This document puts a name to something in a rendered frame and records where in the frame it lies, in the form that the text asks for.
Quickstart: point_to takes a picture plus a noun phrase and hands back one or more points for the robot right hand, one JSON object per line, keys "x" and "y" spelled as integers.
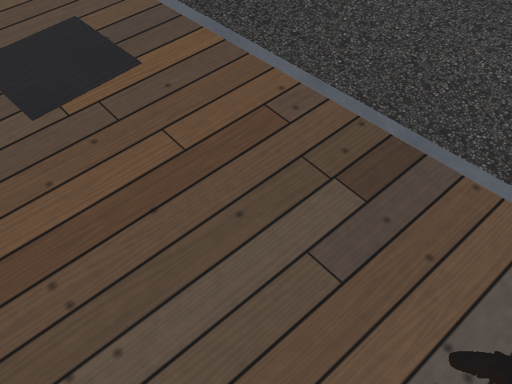
{"x": 496, "y": 367}

